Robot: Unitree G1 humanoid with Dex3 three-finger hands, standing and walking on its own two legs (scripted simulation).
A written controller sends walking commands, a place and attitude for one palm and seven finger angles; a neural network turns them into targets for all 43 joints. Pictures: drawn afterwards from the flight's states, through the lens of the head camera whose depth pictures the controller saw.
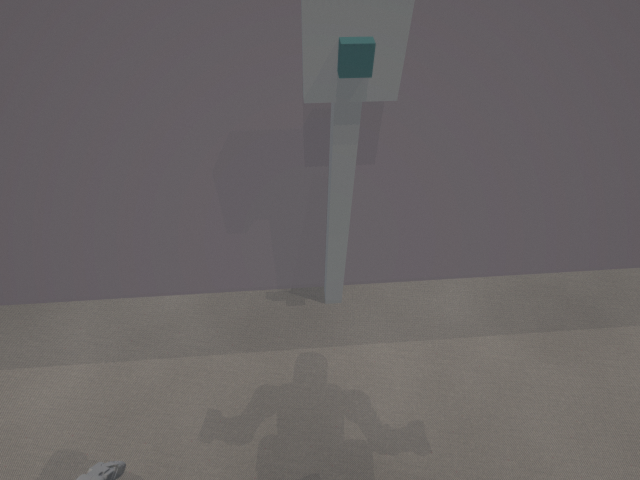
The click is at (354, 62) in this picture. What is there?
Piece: button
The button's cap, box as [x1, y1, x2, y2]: [337, 37, 375, 77]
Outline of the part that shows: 339,37 337,69 339,77 371,77 375,45 373,38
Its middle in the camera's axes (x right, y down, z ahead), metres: +0.06 -0.34 +0.71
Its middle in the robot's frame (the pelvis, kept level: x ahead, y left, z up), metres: +0.79 -0.02 +0.16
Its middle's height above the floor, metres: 0.93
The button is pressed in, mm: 0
